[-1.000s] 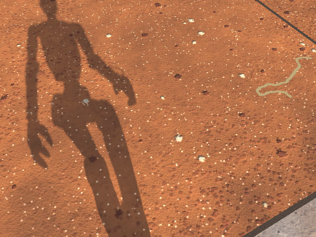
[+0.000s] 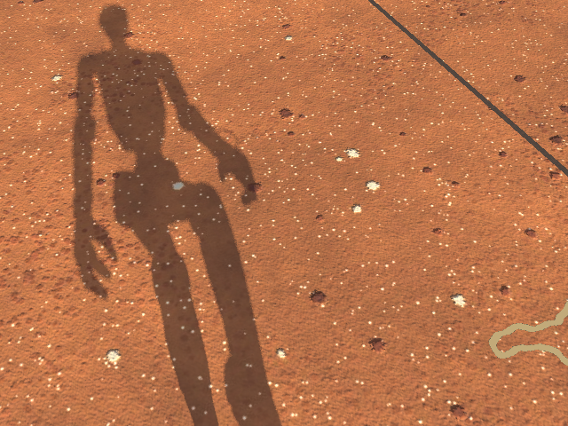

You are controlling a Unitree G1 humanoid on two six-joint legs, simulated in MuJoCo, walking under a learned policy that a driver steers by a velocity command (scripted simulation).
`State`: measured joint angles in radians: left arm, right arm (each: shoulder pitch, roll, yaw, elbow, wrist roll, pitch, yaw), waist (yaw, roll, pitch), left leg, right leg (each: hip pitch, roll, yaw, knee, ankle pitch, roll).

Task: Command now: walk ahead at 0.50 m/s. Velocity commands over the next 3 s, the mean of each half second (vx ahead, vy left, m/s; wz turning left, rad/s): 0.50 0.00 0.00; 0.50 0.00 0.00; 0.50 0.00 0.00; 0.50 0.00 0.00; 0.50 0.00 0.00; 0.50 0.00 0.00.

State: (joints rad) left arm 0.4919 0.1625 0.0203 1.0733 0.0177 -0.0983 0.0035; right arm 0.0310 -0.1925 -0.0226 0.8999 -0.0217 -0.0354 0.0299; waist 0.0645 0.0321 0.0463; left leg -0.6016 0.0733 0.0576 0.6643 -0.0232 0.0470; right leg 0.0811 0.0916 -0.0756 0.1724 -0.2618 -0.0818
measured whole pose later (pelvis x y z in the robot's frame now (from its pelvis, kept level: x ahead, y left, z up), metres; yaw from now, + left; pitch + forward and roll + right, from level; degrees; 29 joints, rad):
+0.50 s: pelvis +0.26 +0.04 +0.01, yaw +0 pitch +0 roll +1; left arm 0.10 0.21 0.04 0.93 0.03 -0.03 -0.03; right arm 0.47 -0.16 -0.03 1.08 -0.01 -0.10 0.00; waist -0.05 -0.04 0.03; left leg 0.02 -0.09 0.09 0.19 -0.21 0.10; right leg -0.63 -0.11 -0.03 0.77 -0.04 -0.02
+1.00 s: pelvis +0.53 -0.01 +0.01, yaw +0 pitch +0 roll -1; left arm 0.43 0.18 0.04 1.07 0.01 -0.09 0.00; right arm 0.16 -0.21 -0.06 0.95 -0.03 -0.04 0.03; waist 0.02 0.04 0.03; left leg -0.62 0.11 0.01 0.93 -0.13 0.03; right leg -0.05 0.09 -0.10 0.23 -0.18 -0.10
